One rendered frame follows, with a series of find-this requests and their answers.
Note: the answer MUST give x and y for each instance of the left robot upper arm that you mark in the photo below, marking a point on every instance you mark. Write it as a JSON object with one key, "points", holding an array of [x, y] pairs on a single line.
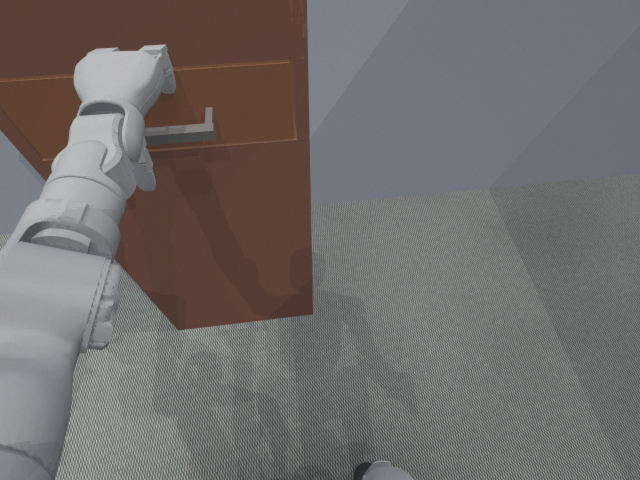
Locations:
{"points": [[54, 305]]}

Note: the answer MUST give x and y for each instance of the handle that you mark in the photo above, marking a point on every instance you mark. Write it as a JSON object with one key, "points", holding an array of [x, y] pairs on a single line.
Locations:
{"points": [[183, 133]]}

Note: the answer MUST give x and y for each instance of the left robot forearm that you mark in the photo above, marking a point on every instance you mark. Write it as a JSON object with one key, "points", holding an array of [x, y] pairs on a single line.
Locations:
{"points": [[85, 196]]}

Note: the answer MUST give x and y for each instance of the robot right shin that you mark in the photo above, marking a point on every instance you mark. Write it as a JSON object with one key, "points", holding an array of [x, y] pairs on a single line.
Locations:
{"points": [[378, 464]]}

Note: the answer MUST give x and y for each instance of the drawer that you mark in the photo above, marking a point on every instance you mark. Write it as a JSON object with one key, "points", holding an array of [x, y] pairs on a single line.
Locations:
{"points": [[252, 101]]}

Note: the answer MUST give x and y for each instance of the cabinet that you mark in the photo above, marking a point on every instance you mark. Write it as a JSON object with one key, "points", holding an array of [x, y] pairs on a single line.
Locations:
{"points": [[225, 237]]}

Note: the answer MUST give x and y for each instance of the left robot hand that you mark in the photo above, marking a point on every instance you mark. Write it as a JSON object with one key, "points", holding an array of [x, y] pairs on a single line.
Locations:
{"points": [[137, 77]]}

